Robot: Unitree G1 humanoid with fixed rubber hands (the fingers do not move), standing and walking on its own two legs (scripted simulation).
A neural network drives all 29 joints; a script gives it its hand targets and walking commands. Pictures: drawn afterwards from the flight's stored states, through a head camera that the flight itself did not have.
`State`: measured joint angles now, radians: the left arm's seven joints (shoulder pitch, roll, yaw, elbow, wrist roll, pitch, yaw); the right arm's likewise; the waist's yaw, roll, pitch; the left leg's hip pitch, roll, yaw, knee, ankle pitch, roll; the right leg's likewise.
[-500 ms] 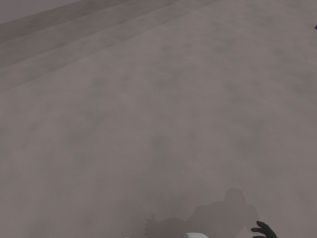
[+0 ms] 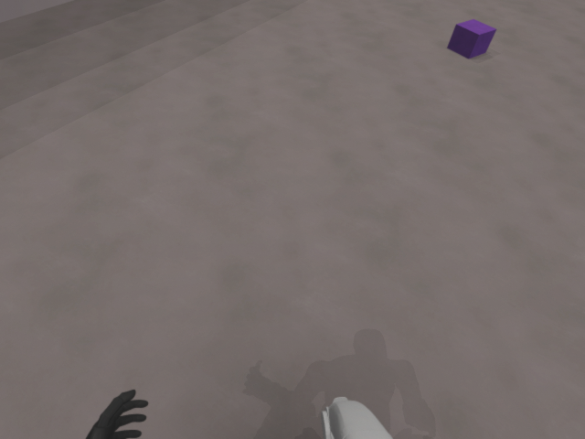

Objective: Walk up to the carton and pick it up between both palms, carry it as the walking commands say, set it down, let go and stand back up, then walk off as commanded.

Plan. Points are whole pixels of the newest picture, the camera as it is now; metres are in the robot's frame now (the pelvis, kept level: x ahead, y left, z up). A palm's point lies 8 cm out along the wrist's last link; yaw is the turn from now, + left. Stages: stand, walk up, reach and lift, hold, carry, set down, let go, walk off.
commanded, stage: walk up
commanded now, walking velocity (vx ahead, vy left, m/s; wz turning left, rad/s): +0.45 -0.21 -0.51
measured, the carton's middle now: (471, 38) +2.93 -1.50 -0.68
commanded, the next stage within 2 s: none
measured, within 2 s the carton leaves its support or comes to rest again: neither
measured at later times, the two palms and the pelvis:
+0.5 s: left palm (224, 358) +0.26 +0.12 -0.13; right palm (518, 397) +0.20 -0.36 -0.12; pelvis +0.18 -0.10 +0.00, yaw -13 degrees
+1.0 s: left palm (299, 211) +0.58 -0.02 -0.12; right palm (534, 374) +0.23 -0.40 -0.12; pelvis +0.38 -0.19 +0.00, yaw -22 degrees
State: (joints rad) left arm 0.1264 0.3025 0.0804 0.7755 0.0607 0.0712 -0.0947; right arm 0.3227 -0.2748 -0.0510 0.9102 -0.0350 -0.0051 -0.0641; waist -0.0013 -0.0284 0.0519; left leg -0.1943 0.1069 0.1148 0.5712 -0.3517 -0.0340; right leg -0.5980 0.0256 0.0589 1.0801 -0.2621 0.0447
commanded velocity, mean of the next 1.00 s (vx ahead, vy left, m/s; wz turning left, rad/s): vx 0.50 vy -0.12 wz -0.35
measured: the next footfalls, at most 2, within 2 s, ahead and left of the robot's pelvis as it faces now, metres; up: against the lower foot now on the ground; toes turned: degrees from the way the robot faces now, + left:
right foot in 0.28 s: +0.19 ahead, -0.25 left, +0.00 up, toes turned -14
left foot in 0.60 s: +0.41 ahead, -0.02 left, +0.00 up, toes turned -6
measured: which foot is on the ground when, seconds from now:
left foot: down 0.00-0.28, up 0.30-0.58, down 0.60-1.00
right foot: up 0.00-0.26, down 0.28-0.60, up 0.62-1.00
